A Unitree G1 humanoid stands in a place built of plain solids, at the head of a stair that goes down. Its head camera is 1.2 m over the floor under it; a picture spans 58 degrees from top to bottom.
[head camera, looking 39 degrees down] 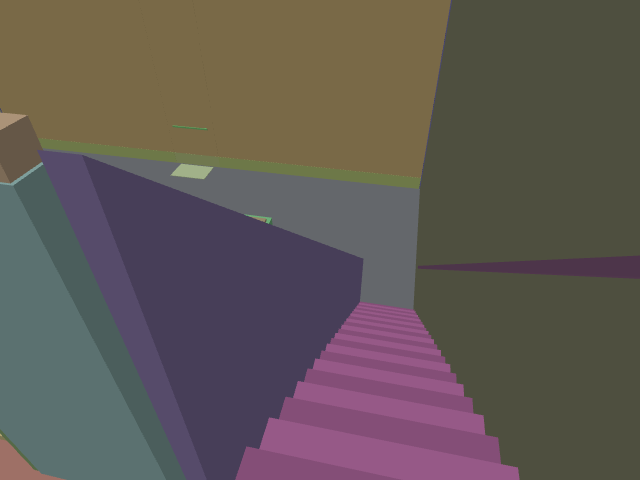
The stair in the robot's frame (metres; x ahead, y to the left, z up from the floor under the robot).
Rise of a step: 0.18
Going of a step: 0.20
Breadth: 0.90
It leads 12 degrees to the right of straight ahead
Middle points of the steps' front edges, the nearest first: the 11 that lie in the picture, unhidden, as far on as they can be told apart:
0.77 -0.25 -0.36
0.96 -0.29 -0.54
1.16 -0.33 -0.72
1.36 -0.37 -0.90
1.55 -0.41 -1.09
1.75 -0.45 -1.27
1.95 -0.49 -1.45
2.14 -0.53 -1.63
2.34 -0.58 -1.81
2.54 -0.62 -1.99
2.73 -0.66 -2.17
